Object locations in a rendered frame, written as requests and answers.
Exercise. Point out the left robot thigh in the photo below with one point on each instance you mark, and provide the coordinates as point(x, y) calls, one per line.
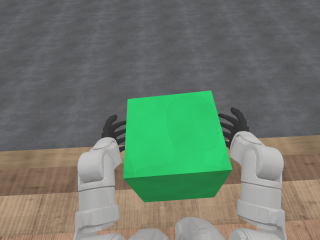
point(149, 234)

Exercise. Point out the robot right hand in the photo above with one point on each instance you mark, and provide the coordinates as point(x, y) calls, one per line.
point(238, 125)

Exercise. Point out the robot left hand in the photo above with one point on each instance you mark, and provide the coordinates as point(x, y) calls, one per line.
point(108, 130)

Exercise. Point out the robot left forearm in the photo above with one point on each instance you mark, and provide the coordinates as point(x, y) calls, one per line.
point(97, 208)

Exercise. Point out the robot thigh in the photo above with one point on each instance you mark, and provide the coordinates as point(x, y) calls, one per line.
point(149, 234)
point(194, 228)

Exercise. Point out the robot right forearm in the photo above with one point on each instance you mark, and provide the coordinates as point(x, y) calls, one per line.
point(261, 172)

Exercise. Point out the carton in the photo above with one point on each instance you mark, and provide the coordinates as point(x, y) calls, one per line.
point(174, 147)

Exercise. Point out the right robot thigh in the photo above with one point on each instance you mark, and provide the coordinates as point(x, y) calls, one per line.
point(194, 228)

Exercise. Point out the right robot upper arm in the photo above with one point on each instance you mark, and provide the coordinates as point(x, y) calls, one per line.
point(250, 234)

